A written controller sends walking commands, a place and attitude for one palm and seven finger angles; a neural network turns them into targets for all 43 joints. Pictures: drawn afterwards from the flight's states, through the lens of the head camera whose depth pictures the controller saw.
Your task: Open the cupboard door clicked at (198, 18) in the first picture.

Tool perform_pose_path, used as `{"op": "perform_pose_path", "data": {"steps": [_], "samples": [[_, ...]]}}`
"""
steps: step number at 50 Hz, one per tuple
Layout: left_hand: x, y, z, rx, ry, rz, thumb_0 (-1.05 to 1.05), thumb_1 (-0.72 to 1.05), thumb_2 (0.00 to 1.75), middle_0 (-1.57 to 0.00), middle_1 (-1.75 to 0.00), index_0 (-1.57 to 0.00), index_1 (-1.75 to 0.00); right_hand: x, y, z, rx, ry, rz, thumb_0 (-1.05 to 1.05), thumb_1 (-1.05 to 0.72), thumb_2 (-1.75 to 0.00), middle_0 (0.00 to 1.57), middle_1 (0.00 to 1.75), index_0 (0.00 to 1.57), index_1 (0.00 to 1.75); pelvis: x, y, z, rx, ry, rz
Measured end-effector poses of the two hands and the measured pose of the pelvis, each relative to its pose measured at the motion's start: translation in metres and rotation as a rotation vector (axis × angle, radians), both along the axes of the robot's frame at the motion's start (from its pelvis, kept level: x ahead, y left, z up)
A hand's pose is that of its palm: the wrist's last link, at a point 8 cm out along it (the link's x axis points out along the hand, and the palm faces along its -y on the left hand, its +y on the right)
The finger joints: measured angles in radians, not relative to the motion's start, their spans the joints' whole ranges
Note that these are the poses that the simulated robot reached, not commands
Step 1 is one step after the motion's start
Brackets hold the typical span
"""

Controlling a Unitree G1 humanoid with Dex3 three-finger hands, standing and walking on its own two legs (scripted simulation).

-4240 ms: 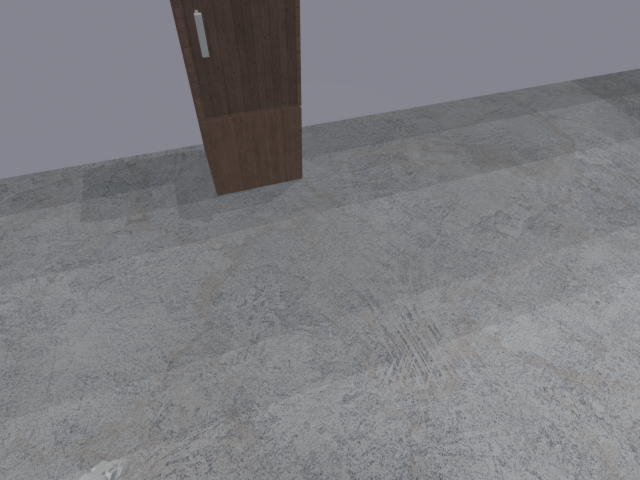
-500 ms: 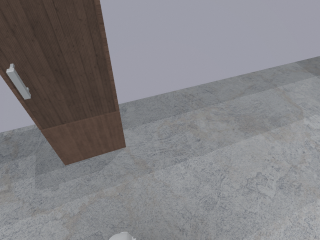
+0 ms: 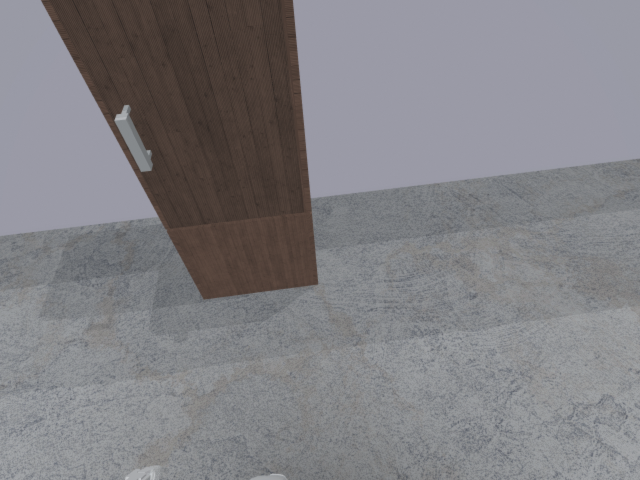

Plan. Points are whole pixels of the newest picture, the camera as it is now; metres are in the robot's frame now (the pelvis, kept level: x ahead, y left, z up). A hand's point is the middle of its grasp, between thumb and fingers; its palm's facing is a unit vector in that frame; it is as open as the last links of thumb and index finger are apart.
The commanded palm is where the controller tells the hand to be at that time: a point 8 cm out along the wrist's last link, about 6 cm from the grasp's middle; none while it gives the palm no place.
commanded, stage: turn to face it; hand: left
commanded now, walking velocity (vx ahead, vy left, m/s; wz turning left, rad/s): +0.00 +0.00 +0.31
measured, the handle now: (136, 138) +0.76 +0.43 -0.02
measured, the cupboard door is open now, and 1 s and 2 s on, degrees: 0 0 0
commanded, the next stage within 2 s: take the last steps up to it in 0.14 s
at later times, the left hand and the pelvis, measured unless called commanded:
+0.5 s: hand out of the picture -0.07 +0.21 -0.17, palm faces +0.27 -0.94 -0.22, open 7.4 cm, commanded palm none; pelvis -0.01 +0.02 +0.00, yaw +11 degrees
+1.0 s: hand out of the picture +0.11 +0.21 -0.15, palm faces +0.30 -0.93 -0.23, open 7.2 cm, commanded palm none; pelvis +0.12 +0.02 +0.01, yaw +14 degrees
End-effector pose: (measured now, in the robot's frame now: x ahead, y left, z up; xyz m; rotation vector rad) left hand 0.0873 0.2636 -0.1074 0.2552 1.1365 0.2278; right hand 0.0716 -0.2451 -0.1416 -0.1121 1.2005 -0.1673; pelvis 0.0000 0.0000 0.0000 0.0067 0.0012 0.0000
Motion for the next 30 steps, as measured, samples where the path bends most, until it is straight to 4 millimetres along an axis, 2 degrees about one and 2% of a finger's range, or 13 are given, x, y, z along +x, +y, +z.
{"op": "perform_pose_path", "data": {"steps": [6, 12, 17, 23, 26, 30], "samples": [[-0.038, -0.029, 0.011, -0.013, 0.023, 0.063, 0.0, 0.9, 0.9, -0.2, -0.3, -0.2, -0.29, 0.009, -0.021, 0.005, 0.003, 0.023, 0.054, 0.01, -0.91, -0.9, 0.2, 0.3, 0.2, 0.3, -0.003, -0.016, 0.011, 0.03, -0.012, 0.064], [-0.074, -0.045, 0.005, -0.059, 0.075, 0.125, 0.0, 0.9, 0.9, -0.2, -0.3, -0.21, -0.29, 0.014, -0.025, 0.012, -0.017, 0.055, 0.112, 0.0, -0.91, -0.9, 0.2, 0.3, 0.19, 0.29, -0.006, -0.022, 0.016, 0.042, -0.007, 0.12], [-0.114, -0.041, -0.007, -0.097, 0.132, 0.197, 0.0, 0.9, 0.9, -0.2, -0.3, -0.21, -0.3, 0.027, -0.009, 0.017, -0.041, 0.068, 0.19, 0.01, -0.91, -0.9, 0.2, 0.3, 0.19, 0.29, -0.012, -0.014, 0.014, 0.03, 0.002, 0.155], [-0.166, -0.014, -0.031, -0.138, 0.225, 0.303, 0.0, 0.9, 0.9, -0.2, -0.3, -0.21, -0.3, 0.047, 0.029, 0.02, -0.067, -0.005, 0.28, 0.01, -0.91, -0.9, 0.2, 0.3, 0.19, 0.29, -0.013, 0.01, 0.003, 0.002, 0.007, 0.199], [-0.171, -0.001, -0.03, -0.138, 0.269, 0.306, 0.01, 0.9, 0.9, -0.2, -0.3, -0.2, -0.29, 0.042, 0.043, 0.025, -0.06, -0.015, 0.276, 0.0, -0.91, -0.9, 0.2, 0.3, 0.2, 0.3, -0.006, 0.018, 0.006, 0.004, -0.008, 0.191], [-0.145, 0.011, -0.021, -0.134, 0.228, 0.293, 0.01, 0.91, 0.9, -0.19, -0.3, -0.2, -0.29, 0.023, 0.053, 0.024, -0.048, 0.043, 0.254, 0.0, -0.91, -0.9, 0.2, 0.3, 0.2, 0.3, 0.007, 0.026, 0.013, -0.002, -0.016, 0.212]]}}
